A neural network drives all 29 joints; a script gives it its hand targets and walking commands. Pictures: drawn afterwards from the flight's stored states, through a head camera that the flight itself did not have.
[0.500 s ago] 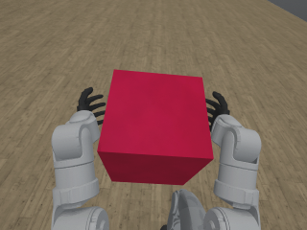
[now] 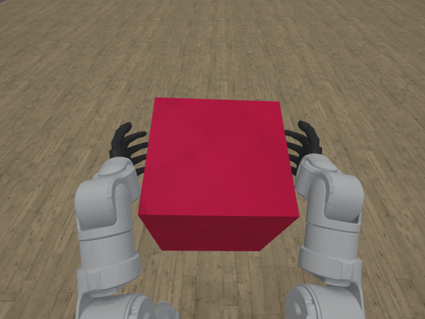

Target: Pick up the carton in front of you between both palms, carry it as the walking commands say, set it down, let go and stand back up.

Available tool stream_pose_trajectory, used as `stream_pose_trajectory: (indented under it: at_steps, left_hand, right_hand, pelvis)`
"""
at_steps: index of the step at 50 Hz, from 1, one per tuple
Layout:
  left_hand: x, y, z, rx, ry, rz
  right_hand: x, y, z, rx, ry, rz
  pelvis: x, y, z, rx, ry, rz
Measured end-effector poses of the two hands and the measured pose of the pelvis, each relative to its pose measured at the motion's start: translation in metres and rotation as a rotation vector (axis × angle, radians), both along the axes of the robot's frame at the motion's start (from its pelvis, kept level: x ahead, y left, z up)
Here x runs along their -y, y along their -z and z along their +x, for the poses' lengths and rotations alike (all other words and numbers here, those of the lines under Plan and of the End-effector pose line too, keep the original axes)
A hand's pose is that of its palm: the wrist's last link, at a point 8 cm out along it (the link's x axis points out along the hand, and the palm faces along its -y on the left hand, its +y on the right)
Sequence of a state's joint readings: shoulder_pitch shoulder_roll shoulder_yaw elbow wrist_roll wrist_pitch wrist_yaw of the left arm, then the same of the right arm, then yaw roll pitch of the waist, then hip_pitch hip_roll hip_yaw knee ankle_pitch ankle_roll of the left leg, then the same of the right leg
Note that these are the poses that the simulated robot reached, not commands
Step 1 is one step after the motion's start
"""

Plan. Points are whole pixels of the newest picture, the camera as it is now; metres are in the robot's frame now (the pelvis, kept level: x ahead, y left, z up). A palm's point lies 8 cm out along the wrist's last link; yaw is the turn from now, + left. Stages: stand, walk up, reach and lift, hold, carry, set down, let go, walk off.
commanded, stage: carry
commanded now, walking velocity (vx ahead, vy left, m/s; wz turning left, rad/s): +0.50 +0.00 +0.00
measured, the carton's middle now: (214, 184) +0.36 -0.01 +0.10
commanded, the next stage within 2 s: none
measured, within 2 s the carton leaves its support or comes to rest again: neither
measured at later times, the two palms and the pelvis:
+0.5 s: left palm (140, 111) +0.61 +0.18 +0.10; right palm (256, 105) +0.61 -0.13 +0.10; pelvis +0.29 +0.02 +0.02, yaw -1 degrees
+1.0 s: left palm (160, 72) +0.80 +0.15 +0.11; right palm (256, 70) +0.81 -0.15 +0.10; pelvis +0.58 -0.01 +0.01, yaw +1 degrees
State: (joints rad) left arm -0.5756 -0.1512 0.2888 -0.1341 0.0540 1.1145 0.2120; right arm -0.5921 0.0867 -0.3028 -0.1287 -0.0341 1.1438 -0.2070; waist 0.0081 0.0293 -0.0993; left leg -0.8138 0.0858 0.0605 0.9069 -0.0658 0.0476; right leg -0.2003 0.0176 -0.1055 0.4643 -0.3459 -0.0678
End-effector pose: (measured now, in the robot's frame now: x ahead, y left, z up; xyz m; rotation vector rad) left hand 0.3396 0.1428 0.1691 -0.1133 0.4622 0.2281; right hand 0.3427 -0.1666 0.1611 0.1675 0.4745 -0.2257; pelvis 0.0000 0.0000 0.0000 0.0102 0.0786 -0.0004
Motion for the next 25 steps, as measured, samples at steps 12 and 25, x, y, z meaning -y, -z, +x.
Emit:
stream_pose_trajectory:
  at_steps: [12, 25]
  left_hand:
    - [-0.037, 0.036, 0.163, -0.118, 0.018, -0.046]
    - [-0.033, 0.073, 0.267, -0.186, 0.020, -0.114]
  right_hand:
    - [-0.039, 0.022, 0.156, -0.116, 0.016, -0.013]
    - [-0.040, 0.057, 0.264, -0.181, -0.022, -0.005]
  pelvis:
    - [-0.032, 0.012, 0.153, 0.001, 0.022, -0.017]
    - [-0.025, -0.017, 0.294, -0.024, 0.005, -0.039]
